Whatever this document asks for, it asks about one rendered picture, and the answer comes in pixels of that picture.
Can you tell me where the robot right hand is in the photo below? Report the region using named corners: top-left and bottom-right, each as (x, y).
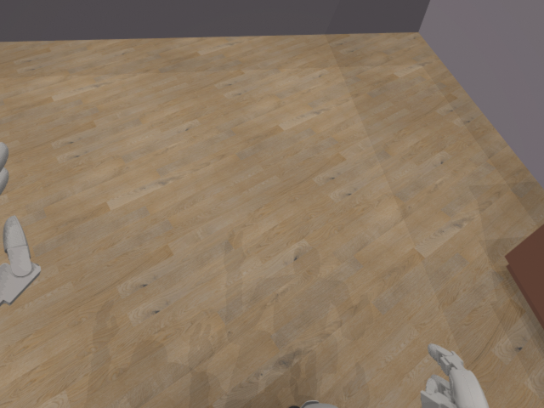
top-left (421, 343), bottom-right (489, 408)

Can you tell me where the counter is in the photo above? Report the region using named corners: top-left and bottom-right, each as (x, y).
top-left (504, 224), bottom-right (544, 330)

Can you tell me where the robot left hand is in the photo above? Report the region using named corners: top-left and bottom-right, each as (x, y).
top-left (0, 142), bottom-right (41, 306)

